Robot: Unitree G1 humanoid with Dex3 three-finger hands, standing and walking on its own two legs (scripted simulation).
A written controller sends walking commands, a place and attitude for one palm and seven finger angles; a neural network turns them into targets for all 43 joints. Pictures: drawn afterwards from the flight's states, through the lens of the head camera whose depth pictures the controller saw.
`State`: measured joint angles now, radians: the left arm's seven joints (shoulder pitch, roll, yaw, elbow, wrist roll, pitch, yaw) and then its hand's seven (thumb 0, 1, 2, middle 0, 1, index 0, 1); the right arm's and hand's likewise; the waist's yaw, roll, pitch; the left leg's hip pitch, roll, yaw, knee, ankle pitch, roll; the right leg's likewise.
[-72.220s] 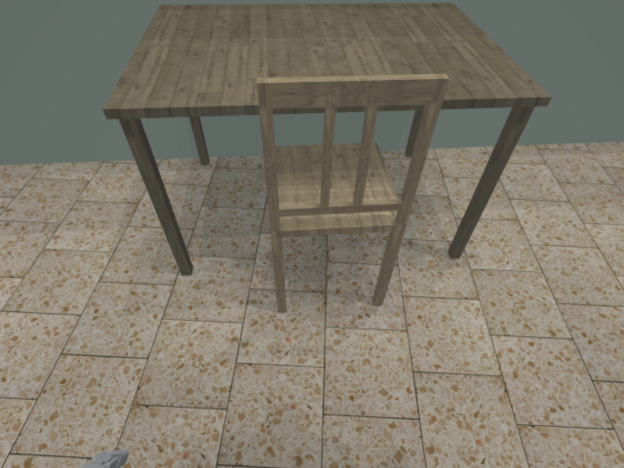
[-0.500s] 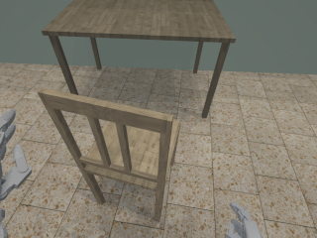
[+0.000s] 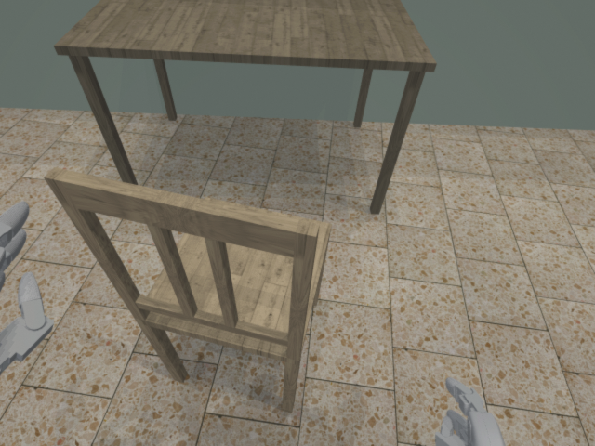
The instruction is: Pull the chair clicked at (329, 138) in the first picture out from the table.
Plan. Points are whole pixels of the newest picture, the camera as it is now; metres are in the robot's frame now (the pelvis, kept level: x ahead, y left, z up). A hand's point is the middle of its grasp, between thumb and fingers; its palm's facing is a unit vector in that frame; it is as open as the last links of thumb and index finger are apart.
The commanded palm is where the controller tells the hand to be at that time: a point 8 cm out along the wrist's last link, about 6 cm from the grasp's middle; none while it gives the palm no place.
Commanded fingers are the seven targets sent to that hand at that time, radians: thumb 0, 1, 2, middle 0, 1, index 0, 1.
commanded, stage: let the arm hang, fingers relaxed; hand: left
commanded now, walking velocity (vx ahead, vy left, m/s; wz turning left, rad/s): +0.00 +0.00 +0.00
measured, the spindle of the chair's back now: (176, 274) +0.41 +0.24 -0.09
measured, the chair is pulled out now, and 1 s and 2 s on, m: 0.62 0.62 0.62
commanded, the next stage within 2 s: look to check the result in 1.20 s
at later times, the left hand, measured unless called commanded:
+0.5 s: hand out of the picture -0.02 +0.18 -0.18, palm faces +0.04 -0.98 -0.20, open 6.9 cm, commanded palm none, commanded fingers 0.00 0.90 0.90 -0.20 -0.30 -0.20 -0.30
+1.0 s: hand out of the picture -0.03 +0.15 -0.18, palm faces +0.02 -0.98 -0.19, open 7.3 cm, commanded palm none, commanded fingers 0.00 0.90 0.90 -0.20 -0.30 -0.20 -0.30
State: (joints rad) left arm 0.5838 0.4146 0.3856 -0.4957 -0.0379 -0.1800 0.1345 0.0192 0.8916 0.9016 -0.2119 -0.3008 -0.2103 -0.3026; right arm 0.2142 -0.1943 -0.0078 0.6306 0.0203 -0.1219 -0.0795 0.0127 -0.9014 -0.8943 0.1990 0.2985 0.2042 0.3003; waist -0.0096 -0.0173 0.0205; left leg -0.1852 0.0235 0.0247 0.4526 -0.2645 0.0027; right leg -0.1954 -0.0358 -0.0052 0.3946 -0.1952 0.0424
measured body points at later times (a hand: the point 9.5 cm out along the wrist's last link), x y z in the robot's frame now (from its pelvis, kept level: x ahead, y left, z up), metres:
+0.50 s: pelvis -0.03 -0.01 -0.01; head -0.02 +0.01 +0.44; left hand -0.02 +0.23 -0.16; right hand +0.01 -0.24 -0.14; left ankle -0.01 +0.12 -0.74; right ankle +0.01 -0.15 -0.74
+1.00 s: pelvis -0.03 -0.02 +0.00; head -0.02 -0.02 +0.45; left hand -0.03 +0.20 -0.16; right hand -0.06 -0.21 -0.17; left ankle -0.01 +0.12 -0.74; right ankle +0.01 -0.15 -0.74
